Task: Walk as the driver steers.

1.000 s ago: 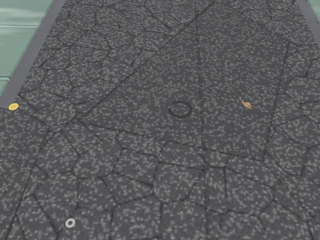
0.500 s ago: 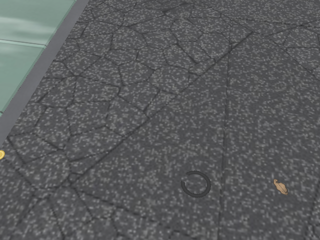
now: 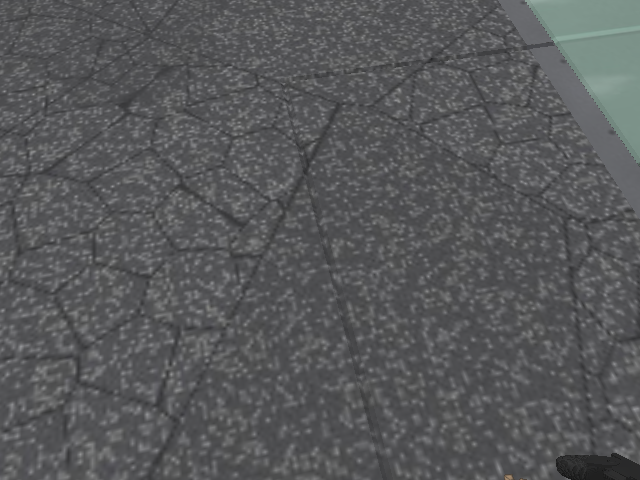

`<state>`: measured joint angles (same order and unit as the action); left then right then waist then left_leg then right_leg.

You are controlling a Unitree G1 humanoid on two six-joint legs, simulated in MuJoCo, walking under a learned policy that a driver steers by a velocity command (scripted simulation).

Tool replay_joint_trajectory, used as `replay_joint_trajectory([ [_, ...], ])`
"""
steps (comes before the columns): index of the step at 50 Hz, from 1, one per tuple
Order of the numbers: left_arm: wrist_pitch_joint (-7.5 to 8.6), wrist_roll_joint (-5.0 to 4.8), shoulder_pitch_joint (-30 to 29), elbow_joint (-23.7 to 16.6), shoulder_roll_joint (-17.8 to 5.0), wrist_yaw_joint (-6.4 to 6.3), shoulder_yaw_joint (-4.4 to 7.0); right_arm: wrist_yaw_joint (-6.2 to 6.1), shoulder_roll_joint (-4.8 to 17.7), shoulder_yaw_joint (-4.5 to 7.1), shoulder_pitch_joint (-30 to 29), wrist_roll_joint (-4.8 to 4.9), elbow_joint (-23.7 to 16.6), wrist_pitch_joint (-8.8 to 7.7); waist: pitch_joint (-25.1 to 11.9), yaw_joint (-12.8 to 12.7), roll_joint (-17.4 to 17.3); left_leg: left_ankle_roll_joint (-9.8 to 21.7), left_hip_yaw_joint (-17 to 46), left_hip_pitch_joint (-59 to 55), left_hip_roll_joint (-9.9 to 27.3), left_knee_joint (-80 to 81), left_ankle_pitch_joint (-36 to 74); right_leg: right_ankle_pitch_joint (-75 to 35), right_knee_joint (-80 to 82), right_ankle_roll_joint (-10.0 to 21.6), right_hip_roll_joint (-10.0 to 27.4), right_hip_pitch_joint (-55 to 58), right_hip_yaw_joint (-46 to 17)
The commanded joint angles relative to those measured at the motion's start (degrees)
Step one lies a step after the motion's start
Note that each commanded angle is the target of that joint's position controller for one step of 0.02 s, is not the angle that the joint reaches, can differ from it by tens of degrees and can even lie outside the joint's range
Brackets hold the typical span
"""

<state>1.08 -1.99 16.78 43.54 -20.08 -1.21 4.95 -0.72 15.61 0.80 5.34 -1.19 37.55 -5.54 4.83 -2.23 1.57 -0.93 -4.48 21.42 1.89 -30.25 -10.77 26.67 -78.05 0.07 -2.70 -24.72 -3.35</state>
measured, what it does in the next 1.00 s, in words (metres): walks ahead, turning left: right foot, then left foot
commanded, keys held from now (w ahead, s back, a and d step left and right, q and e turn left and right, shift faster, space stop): q+shift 0.66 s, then e+shift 0.34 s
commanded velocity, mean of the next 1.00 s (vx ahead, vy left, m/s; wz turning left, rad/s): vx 0.11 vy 0.00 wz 0.32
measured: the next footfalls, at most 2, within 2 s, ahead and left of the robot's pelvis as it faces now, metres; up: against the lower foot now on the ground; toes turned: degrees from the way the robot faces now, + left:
right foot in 0.22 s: +0.31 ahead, -0.11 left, +0.00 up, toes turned +6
left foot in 0.62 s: +0.21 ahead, +0.15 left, +0.00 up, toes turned +28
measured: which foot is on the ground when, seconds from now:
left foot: down 0.00-0.24, up 0.26-0.60, down 0.62-1.00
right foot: up 0.00-0.20, down 0.22-0.62, up 0.64-1.00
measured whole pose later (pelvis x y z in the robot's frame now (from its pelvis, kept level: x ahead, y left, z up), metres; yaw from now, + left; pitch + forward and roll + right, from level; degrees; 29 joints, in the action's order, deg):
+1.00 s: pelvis +0.20 +0.06 +0.01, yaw +22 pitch +1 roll +0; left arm -3.4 -1.4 12.7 45.8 -16.4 -0.8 4.6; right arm -2.3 11.4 1.3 4.8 -1.6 37.9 1.0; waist 0.8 -2.2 1.5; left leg 3.9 -7.0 14.3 -0.6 -27.6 -14.4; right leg 23.3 -53.3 -5.0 3.9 -25.8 0.1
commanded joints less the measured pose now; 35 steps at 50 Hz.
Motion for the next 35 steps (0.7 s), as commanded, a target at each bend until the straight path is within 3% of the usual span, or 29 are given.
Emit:
replay_joint_trajectory([
  [1, 0.06, 0.45, 0.1, -7.6, 2.2, 0.58, -1.21, 0.43, 5.1, 2.27, 7.2, 0.97, 1.0, -1.19, -8.3, 1.4, -6.1, 13.9, 18.0, -20.5, 14.9, 11.5, 39.9, 0.2, 4.4, -1.4, 5.4, -15.2, -3.0],
  [3, 0.6, 1.32, -1.9, -7.9, 3.8, 1.09, -2.39, 1.1, 5.7, 2.47, 3.5, 1.86, 2.3, -1.57, -6.3, -0.4, -3.7, 14.3, 13.9, -12.2, 13.7, 13.7, 42.8, -1.8, 20.1, -1.3, 5.8, -9.6, -1.6],
  [5, 1.96, 2.19, -4.1, -7.9, 3.4, 2.15, -3.13, 1.06, 9.3, 3.68, 1.9, 3.03, 2.9, -1.11, -8.5, -0.1, -6.2, 13.1, 8.3, -6.8, 8.7, 13.8, 43.0, -16.8, 35.2, -1.0, 3.5, 1.3, 1.8],
  [8, 2.46, 2.17, -7.9, -8.4, -1.1, 3.04, -2.15, 0.75, 13.3, 4.97, 4.3, 3.81, 3.8, -0.56, -9.2, -0.2, -6.2, 10.5, 10.7, -7.7, 8.4, 11.4, 33.1, -28.4, 45.0, 0.0, 1.3, 7.9, 0.1],
  [10, 2.49, 2.96, -8.1, -8.3, -3.4, 2.18, -1.14, 0.66, 12.9, 4.96, 5.7, 3.85, 4.2, -0.27, -9.0, -1.4, -5.1, 7.2, 11.8, -6.5, 6.5, 6.2, 25.9, -34.6, 50.8, 2.0, 1.3, 14.2, 0.0],
  [11, 2.47, 3.73, -7.4, -8.3, -5.3, 1.42, -0.43, 0.69, 11.3, 4.58, 7.1, 3.55, 4.4, -0.25, -9.4, -1.8, -4.6, 5.0, 11.4, -4.0, 3.8, 1.2, 21.9, -40.5, 51.8, 3.4, 3.0, 19.0, -0.4],
  [12, 2.25, 4.91, -4.3, -9.0, -9.2, 0.28, 0.44, 0.73, 8.4, 3.57, 7.7, 2.37, 2.9, -0.21, -14.0, -2.7, 1.7, 1.8, 8.8, 3.2, -0.7, -11.2, 4.5, -66.8, 48.4, 7.0, 13.0, 28.7, -7.5],
  [13, 1.01, 6.67, -3.2, -10.2, -9.8, -0.1, 0.34, 0.64, 4.3, 2.15, 17.9, 2.95, 3.4, 0.42, -26.2, -0.5, 14.2, -1.3, 7.4, 12.7, -3.6, -30.0, -31.2, -83.2, 46.3, 17.3, 31.4, 40.4, -20.9],
  [14, -0.16, 4.92, -3.8, -10.7, -6.4, 0.25, -0.25, 0.63, 9.9, 3.53, 19.7, 3.46, 4.6, 1.84, -29.3, -1.4, 9.9, -2.4, 10.3, 12.8, -1.4, -37.6, -31.5, -74.5, 47.4, 18.4, 29.3, 37.3, -20.5],
  [15, -0.71, 3.22, -6.3, -10.6, -4.8, 0.47, -0.59, 0.41, 11.4, 4.41, 17.4, 3.81, 3.9, 3.12, -24.2, -0.2, 7.9, -3.1, 9.1, 17.0, 0.2, -41.1, -28.6, -62.0, 49.5, 17.2, 26.5, 34.2, -16.5],
  [16, -0.99, 2.33, -9.0, -10.2, -3.6, 0.43, -0.79, -0.35, 10.9, 4.6, 16.0, 3.5, 3.6, 4.48, -20.1, 0.8, 5.7, -4.0, 7.8, 18.9, 1.8, -41.5, -24.8, -50.0, 52.4, 15.6, 24.0, 29.4, -14.0],
  [17, -1.09, 2.32, -11.9, -10.1, -2.6, 0.37, -0.99, -1.08, 10.7, 4.94, 15.8, 3.22, 3.5, 5.93, -15.9, 2.2, 5.9, -5.1, 7.5, 18.1, 2.9, -42.2, -21.9, -42.1, 55.4, 14.9, 22.7, 23.0, -11.4],
  [18, -1.04, 3.04, -14.4, -9.9, -3.0, 0.28, -0.74, -1.58, 9.7, 4.97, 16.6, 3.04, 3.2, 7.31, -13.2, 4.0, 7.0, -5.9, 6.7, 14.8, 3.3, -43.1, -19.4, -37.5, 58.4, 14.6, 21.7, 15.7, -8.3],
  [19, -0.8, 3.57, -16.1, -9.9, -2.7, 0.1, -0.54, -1.96, 8.5, 4.93, 17.0, 2.82, 2.6, 8.16, -12.0, 5.0, 7.3, -6.1, 5.8, 12.5, 3.4, -42.6, -17.0, -34.2, 60.5, 14.3, 21.2, 11.6, -5.5],
  [21, -0.2, 3.67, -17.6, -9.3, -2.0, -0.45, -0.32, -2.18, 6.7, 4.9, 15.5, 2.42, 1.0, 8.85, -11.1, 5.4, 6.6, -5.6, 5.1, 10.7, 4.2, -37.9, -13.3, -32.2, 61.9, 13.8, 21.0, 9.3, -0.8],
  [24, 0.08, 3.05, -18.1, -8.2, -2.9, -1.3, 0.51, -0.9, 4.9, 4.43, 11.7, 2.19, -1.5, 8.69, -12.2, 4.7, 5.6, -3.3, 4.3, 5.5, 5.4, -25.9, -7.1, -32.1, 61.2, 12.6, 21.5, 10.0, 4.5],
  [27, -0.19, 2.0, -16.7, -6.7, -4.6, -1.0, 1.48, 0.89, 6.1, 4.96, 10.1, 2.28, -2.9, 9.03, -12.5, 4.2, 6.7, -1.0, 1.5, 0.9, 4.0, -17.5, -5.9, -30.9, 59.5, 11.0, 23.1, 12.4, 7.2],
  [29, -0.37, 0.74, -16.8, -5.8, -4.8, -0.48, 1.87, 1.53, 6.6, 5.66, 11.3, 2.27, -3.0, 9.55, -12.2, 5.5, 6.0, 1.3, -0.7, -3.5, 2.4, -9.2, -3.3, -27.4, 55.5, 8.0, 23.2, 13.0, 9.2],
  [30, -0.54, 0.25, -15.8, -5.1, -3.6, -0.26, 1.78, 1.31, 7.2, 6.26, 12.8, 2.0, -2.4, 9.64, -11.7, 6.0, 3.9, 3.1, -0.9, -7.3, 0.7, -4.8, -0.5, -22.2, 51.2, 5.2, 21.4, 11.2, 11.0],
  [31, -1.01, 0.47, -12.9, -3.6, -1.5, 0.15, 1.53, 0.68, 9.8, 7.39, 15.0, 1.3, -1.9, 9.48, -9.0, 6.1, -3.4, 6.0, 4.4, -11.5, 1.4, 2.0, 7.9, -13.4, 41.4, 1.2, 17.1, 5.7, 14.2],
  [32, -1.6, 3.02, -12.0, -5.6, 0.6, 0.36, 0.96, -0.48, 18.8, 9.44, 15.6, 1.18, -3.5, 8.95, -5.5, 3.7, -24.3, 14.0, 27.5, -18.2, 15.5, 7.4, 29.7, 10.1, 20.5, -5.3, 8.2, -12.9, 17.5],
  [33, -1.44, 3.73, -18.5, -8.5, -0.8, -0.22, 1.08, 0.24, 19.8, 9.03, 14.6, -0.96, -5.7, 7.17, -10.5, 6.2, -20.6, 21.9, 38.1, -15.8, 19.1, 11.0, 24.6, 12.8, 9.4, -5.2, 2.8, -18.8, 3.9],
  [34, -1.49, 2.19, -18.8, -7.8, -2.7, -0.67, 1.57, 0.88, 17.8, 8.4, 12.4, -1.34, -5.8, 5.9, -11.0, 6.2, -13.5, 20.1, 32.1, -15.7, 18.4, 12.3, 18.8, 8.0, 6.3, -3.3, 3.7, -19.8, 1.3],
  [35, -1.59, 1.49, -16.7, -6.4, -2.9, -1.19, 1.77, 0.49, 15.1, 7.58, 9.2, -0.23, -6.0, 5.36, -10.4, 4.1, -10.5, 16.6, 26.8, -14.9, 16.1, 11.3, 16.0, 2.2, 7.3, -2.0, 5.0, -19.6, 0.7],
])
Over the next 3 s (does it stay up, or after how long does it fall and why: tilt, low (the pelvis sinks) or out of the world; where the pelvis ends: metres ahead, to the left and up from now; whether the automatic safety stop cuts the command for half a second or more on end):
stays up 1.19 0.47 0.01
